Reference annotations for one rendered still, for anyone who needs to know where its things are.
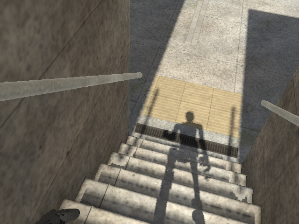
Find stairs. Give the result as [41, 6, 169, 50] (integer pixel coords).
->
[59, 135, 261, 224]

